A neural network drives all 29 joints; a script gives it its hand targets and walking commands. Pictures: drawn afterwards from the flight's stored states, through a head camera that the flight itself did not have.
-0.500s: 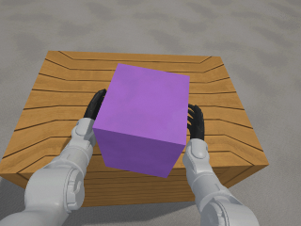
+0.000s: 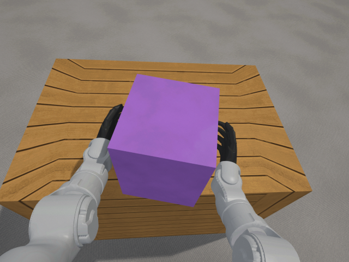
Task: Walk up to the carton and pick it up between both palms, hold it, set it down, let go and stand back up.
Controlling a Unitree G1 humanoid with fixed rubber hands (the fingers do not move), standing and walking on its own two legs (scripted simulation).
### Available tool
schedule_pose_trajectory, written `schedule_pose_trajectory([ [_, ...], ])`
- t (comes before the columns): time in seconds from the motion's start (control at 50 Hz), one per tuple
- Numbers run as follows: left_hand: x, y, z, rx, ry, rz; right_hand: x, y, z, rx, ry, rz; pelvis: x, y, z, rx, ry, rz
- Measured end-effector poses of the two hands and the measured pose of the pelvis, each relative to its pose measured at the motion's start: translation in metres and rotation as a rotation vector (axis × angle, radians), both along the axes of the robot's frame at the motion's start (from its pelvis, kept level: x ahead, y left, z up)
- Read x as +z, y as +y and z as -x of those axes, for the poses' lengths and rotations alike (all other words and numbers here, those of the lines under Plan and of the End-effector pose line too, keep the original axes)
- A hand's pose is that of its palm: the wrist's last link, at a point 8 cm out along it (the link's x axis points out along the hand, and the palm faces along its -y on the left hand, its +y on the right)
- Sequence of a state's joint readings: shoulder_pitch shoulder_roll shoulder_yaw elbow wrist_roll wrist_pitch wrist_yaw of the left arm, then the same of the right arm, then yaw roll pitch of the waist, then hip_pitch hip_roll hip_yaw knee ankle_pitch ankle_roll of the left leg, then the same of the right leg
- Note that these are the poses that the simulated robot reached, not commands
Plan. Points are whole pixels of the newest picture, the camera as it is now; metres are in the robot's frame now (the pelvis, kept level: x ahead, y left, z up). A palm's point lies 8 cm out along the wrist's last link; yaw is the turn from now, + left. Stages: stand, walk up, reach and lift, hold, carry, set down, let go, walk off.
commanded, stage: reach and lift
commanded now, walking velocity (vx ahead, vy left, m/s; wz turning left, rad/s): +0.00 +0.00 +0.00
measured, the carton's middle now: (167, 145) +0.42 +0.00 +0.00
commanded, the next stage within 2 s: none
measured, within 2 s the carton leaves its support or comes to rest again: leaves its support in 0.86 s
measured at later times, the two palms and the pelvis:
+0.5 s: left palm (108, 136) +0.43 +0.15 +0.02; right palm (226, 157) +0.37 -0.14 +0.02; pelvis +0.00 +0.00 +0.00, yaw +0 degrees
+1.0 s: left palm (114, 135) +0.42 +0.13 +0.04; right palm (235, 160) +0.36 -0.15 +0.03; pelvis +0.00 +0.00 +0.00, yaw +0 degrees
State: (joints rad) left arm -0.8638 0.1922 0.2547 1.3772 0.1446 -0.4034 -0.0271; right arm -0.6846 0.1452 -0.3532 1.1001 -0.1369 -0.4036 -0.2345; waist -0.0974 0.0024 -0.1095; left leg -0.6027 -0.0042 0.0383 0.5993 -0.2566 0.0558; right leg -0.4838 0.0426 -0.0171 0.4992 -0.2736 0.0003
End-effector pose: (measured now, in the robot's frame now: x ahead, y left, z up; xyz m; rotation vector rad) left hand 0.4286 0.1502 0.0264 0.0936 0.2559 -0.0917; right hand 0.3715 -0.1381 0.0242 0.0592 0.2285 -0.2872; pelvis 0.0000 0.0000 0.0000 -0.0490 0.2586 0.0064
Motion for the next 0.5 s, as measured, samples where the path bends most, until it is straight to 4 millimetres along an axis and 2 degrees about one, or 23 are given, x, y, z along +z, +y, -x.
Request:
schedule_pose_trajectory([
  [0.5, -0.0016, -0.0008, 0.0018, 0.009, 0.005, 0.016, -0.0007, 0.0009, 0.0018, -0.019, -0.002, 0.000, 0.0000, 0.0000, 0.0000, 0.000, 0.000, 0.000],
])
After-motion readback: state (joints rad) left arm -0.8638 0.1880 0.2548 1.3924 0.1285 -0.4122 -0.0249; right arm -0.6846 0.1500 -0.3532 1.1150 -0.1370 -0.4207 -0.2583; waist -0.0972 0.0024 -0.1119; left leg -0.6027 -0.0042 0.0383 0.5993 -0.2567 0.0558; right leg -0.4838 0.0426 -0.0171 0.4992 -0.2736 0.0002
